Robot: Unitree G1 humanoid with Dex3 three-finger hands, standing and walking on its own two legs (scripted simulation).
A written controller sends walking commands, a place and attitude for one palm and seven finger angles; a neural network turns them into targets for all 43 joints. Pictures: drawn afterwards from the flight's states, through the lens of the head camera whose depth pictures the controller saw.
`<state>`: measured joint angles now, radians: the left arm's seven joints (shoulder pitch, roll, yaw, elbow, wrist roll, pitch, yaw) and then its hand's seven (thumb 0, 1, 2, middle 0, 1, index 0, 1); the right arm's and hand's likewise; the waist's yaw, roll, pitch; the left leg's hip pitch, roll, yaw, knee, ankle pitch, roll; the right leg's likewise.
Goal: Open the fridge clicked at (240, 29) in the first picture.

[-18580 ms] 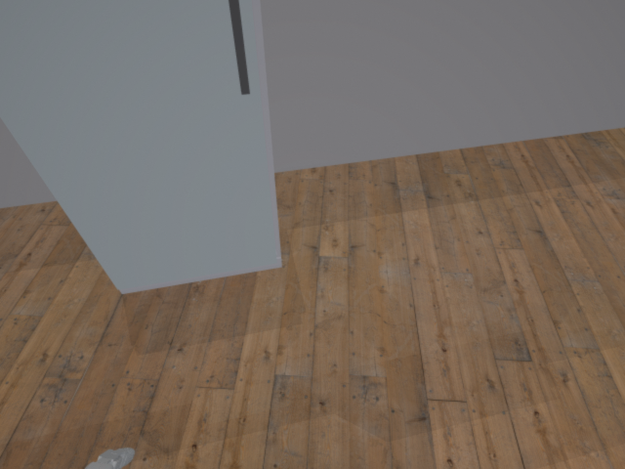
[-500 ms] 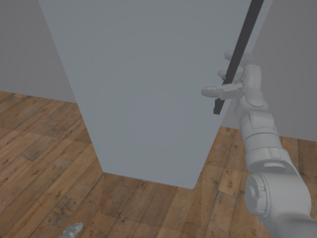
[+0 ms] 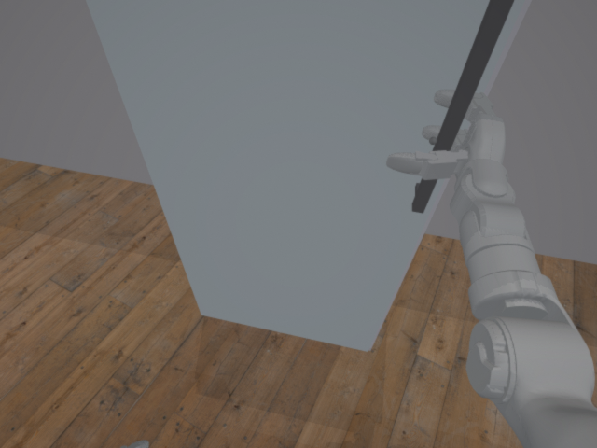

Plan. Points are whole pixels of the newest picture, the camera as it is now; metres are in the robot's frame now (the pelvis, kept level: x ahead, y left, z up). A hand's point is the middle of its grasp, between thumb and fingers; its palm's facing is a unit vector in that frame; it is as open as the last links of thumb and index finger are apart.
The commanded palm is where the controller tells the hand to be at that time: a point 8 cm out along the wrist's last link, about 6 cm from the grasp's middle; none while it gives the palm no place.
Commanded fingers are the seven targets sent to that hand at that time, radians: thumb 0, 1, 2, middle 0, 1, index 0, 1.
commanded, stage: grip the handle and tug to test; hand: right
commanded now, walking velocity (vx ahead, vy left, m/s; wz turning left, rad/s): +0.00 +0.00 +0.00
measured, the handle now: (468, 71) +0.52 -0.14 +0.27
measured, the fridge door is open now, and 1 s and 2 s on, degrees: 0 0 15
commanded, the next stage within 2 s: pull the door a little, standing still in 1.26 s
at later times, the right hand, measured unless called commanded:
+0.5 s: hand (434, 142) +0.47 -0.11 +0.20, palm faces +0.12 +0.99 +0.02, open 5.9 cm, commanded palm +0.45 -0.16 +0.19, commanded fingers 0.00 -0.90 -0.90 0.45 1.40 0.45 1.40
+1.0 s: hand (430, 142) +0.47 -0.11 +0.19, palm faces +0.11 +0.99 +0.03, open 5.1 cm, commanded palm +0.43 -0.16 +0.19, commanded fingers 0.00 -0.90 -0.90 0.45 1.40 0.45 1.40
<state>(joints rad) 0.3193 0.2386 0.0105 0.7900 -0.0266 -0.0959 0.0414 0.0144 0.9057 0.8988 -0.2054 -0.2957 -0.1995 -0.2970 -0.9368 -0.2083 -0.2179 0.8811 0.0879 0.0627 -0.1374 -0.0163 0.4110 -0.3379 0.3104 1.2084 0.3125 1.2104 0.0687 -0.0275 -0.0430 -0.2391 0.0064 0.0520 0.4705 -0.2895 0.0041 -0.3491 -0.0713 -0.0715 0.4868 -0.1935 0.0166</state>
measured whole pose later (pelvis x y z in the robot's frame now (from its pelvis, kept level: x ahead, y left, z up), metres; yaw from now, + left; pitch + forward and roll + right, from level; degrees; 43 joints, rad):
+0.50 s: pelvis +0.00 +0.00 +0.00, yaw +0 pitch +3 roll +1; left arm 0.30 0.24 0.00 0.79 -0.03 -0.09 0.04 0.01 0.91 0.90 -0.21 -0.30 -0.20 -0.30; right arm -0.94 -0.20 -0.21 0.90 0.10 0.08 -0.11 0.00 -0.64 -0.79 0.42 1.36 0.43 1.36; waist 0.06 -0.03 -0.05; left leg -0.23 0.01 0.06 0.47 -0.29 0.00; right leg -0.35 -0.07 -0.06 0.49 -0.20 0.02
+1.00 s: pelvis +0.00 +0.00 +0.00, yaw +1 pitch +3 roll +1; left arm 0.32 0.24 0.01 0.78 -0.03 -0.09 0.04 0.01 0.91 0.90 -0.21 -0.30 -0.20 -0.30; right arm -0.92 -0.21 -0.24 0.89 0.09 0.05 -0.11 0.01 -0.76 -0.82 0.41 1.40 0.45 1.40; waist 0.08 -0.03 -0.05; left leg -0.24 0.00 0.04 0.47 -0.29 0.00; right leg -0.35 -0.08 -0.08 0.49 -0.20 0.02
